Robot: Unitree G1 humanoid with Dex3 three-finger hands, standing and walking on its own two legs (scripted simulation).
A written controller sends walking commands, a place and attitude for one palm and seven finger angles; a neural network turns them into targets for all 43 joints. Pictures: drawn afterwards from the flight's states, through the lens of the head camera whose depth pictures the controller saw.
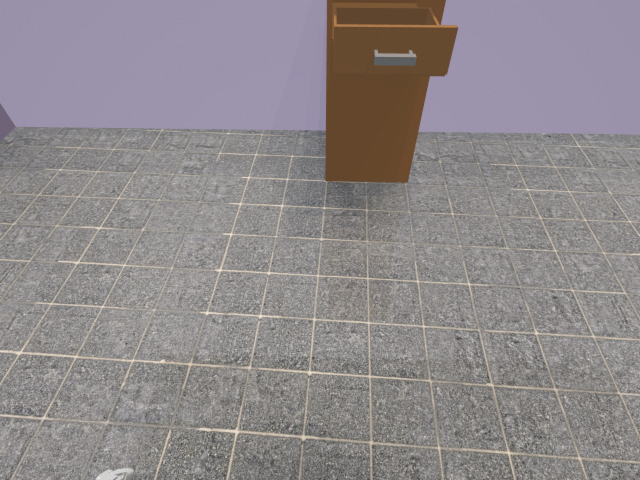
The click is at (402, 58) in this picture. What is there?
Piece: drawer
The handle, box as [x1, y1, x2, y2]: [374, 50, 416, 65]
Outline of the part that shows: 374,50 374,64 414,65 416,57 411,50 409,50 407,54 378,53 377,50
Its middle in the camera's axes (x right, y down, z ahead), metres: +0.22 -0.55 +1.17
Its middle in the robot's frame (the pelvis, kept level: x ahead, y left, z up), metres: +1.26 -0.15 -0.01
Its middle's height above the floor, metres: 0.76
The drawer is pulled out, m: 0.30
